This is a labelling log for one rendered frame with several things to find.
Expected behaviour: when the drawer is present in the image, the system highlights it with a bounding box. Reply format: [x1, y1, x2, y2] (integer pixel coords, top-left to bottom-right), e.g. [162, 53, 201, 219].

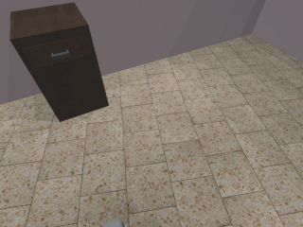
[21, 35, 92, 68]

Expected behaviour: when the cabinet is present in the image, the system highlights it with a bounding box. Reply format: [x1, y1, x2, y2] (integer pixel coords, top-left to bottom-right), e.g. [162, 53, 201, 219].
[9, 2, 109, 122]

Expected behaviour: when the handle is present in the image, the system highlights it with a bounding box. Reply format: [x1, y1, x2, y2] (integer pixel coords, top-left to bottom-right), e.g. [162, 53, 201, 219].
[51, 49, 70, 61]

